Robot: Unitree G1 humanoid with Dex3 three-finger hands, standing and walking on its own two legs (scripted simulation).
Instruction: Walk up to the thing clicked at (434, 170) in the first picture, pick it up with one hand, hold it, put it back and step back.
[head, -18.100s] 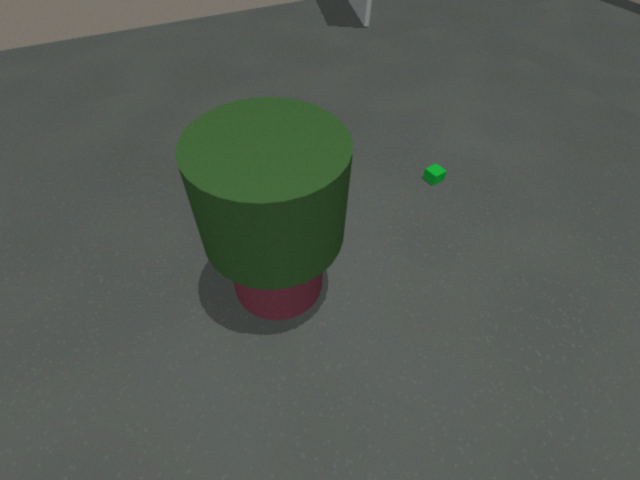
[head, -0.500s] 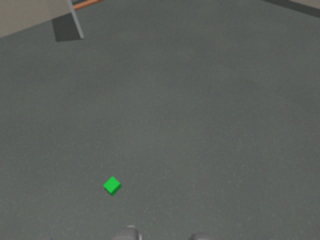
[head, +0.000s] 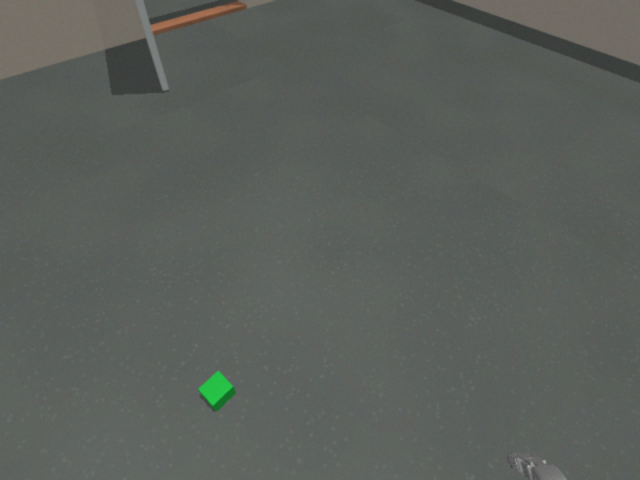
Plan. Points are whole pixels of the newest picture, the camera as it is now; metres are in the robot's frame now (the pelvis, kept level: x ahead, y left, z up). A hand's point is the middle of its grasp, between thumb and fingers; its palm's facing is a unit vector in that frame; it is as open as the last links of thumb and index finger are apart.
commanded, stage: walk up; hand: left
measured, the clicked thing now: (217, 390) +0.46 +0.30 -0.74
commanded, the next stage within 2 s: stand in 0.68 s
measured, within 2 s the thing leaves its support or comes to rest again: neither
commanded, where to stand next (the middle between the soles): +0.07 +0.00 m, yaw +0 degrees
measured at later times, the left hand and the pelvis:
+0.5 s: hand out of the picture +0.09 +0.26 -0.15, palm faces -0.03 -0.94 -0.34, open 7.4 cm; pelvis +0.01 +0.00 +0.01, yaw +0 degrees
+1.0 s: hand out of the picture +0.10 +0.25 -0.15, palm faces -0.03 -0.94 -0.33, open 7.4 cm; pelvis +0.02 +0.00 +0.01, yaw +0 degrees
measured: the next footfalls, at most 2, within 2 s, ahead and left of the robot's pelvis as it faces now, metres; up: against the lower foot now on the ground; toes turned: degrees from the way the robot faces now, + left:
none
